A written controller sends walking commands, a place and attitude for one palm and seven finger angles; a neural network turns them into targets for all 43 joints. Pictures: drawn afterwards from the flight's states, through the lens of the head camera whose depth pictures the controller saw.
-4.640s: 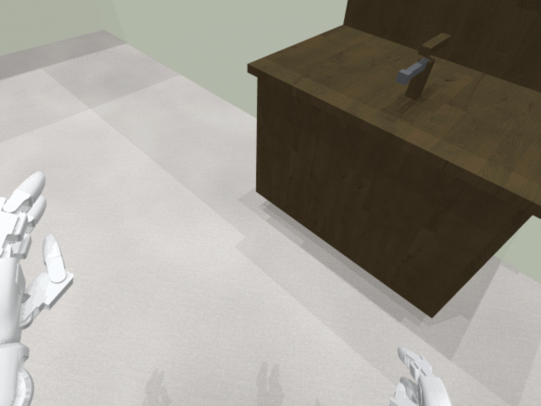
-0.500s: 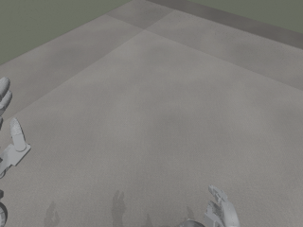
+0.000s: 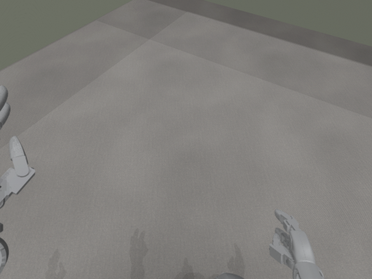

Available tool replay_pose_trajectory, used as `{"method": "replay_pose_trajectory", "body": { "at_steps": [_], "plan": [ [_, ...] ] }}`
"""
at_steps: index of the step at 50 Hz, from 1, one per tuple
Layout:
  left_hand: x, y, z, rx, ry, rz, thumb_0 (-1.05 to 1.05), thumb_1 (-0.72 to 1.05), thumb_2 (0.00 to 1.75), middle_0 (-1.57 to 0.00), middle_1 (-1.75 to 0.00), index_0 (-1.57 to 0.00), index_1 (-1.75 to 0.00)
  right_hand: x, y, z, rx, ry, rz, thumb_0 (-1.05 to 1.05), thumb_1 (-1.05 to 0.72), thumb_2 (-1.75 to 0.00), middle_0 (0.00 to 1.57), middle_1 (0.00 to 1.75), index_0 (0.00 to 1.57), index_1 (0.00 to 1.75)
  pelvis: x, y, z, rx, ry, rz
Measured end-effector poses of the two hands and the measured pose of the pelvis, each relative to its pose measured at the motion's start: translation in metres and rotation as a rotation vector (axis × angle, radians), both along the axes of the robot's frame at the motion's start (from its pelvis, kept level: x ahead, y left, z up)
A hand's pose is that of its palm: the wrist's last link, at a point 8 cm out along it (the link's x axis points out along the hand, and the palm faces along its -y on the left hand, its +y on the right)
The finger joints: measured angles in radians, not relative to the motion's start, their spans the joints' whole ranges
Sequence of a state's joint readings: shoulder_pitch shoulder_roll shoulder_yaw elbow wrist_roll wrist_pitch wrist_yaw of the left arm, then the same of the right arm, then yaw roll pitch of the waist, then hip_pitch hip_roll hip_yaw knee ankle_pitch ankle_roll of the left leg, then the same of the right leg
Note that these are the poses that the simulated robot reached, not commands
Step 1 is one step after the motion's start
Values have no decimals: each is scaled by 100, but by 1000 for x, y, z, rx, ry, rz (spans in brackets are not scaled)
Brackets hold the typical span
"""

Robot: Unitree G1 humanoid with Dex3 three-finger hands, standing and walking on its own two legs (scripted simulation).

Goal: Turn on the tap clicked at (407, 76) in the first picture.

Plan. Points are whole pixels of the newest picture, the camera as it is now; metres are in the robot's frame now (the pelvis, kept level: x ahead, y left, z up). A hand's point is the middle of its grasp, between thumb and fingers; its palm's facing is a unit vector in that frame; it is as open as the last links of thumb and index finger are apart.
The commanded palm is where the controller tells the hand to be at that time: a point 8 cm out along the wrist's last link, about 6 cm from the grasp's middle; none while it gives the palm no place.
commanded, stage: walk to a spot facing it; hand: left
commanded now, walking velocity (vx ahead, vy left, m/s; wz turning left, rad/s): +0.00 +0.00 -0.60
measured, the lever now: out of the picture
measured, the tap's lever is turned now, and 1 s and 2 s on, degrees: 0 0 0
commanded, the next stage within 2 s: turn to face it in 1.00 s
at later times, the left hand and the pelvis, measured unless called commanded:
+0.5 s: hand (134, 147) +0.28 +0.11 +0.19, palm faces +0.14 -0.83 -0.54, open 7.4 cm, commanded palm +0.23 +0.17 +0.18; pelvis +0.00 -0.05 +0.00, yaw -16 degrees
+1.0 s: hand (184, 156) +0.28 +0.04 +0.17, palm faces -0.11 -0.88 -0.47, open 7.4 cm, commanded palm +0.24 +0.10 +0.18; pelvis -0.05 -0.04 -0.01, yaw -35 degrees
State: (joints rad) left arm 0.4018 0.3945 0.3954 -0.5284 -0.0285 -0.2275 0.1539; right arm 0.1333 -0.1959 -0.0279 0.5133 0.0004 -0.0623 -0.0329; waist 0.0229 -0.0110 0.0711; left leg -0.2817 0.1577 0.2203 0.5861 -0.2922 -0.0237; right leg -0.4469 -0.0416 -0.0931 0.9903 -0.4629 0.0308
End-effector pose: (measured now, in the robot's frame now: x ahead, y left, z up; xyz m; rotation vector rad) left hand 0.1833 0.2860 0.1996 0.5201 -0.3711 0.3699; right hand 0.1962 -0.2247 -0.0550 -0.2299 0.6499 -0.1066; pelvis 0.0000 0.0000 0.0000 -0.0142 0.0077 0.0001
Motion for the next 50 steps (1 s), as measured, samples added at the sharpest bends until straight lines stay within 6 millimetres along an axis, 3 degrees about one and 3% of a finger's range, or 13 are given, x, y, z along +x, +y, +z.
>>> {"method": "replay_pose_trajectory", "body": {
  "at_steps": [6, 10, 13, 19, 26, 33, 41, 46, 50],
  "plan": [
    [34, -46, 1, 55, 92, -104, 2, 89, 89, -20, -30, -21, -30, -21, -8, -20, 117, 41, -44, 1, -90, -89, 20, 30, 20, 30, 12, -20, 0, -3, 7, -80],
    [49, -80, -7, 119, 135, -140, 1, 89, 89, -21, -30, -21, -30, -40, -32, -54, 159, 112, -86, 1, -90, -89, 20, 30, 21, 30, 15, -41, -14, -4, -14, -105],
    [57, -99, -9, 103, 162, -167, 1, 89, 89, -21, -30, -22, -30, -59, -54, -67, 147, 191, -140, 1, -90, -89, 20, 30, 21, 30, 10, -48, -13, 23, -18, -150],
    [64, -122, 3, 123, 176, -234, 1, 89, 89, -21, -30, -22, -30, -94, -92, -61, 112, 245, -278, 1, -90, -89, 20, 30, 20, 30, 5, -54, -3, 41, -10, -220],
    [68, -126, 9, 91, 136, -279, 1, 89, 89, -21, -30, -22, -30, -121, -114, -38, 65, 205, -377, 1, -91, -89, 20, 30, 20, 30, 1, -53, 4, 56, 4, -296],
    [68, -124, -1, -16, 91, -344, 1, 89, 89, -21, -30, -22, -30, -133, -107, -15, 17, 154, -398, 1, -91, -89, 20, 30, 20, 30, -7, -38, 4, 61, 24, -368],
    [74, -122, -3, -6, 42, -428, 1, 89, 89, -21, -30, -22, -30, -150, -68, -10, 64, 78, -441, 1, -90, -89, 20, 30, 20, 30, -24, -21, 1, 21, -10, -465],
    [79, -153, -3, -15, 76, -494, 2, 89, 89, -20, -30, -21, -30, -176, -47, -23, 162, 81, -470, 1, -90, -89, 20, 30, 20, 30, -32, -25, 4, -21, -12, -551],
    [83, -196, -8, 50, 89, -581, 2, 89, 89, -20, -30, -21, -30, -209, -51, -42, 211, 95, -520, 1, -90, -89, 20, 30, 21, 30, -46, -40, -6, -20, -11, -606]
  ]
}}
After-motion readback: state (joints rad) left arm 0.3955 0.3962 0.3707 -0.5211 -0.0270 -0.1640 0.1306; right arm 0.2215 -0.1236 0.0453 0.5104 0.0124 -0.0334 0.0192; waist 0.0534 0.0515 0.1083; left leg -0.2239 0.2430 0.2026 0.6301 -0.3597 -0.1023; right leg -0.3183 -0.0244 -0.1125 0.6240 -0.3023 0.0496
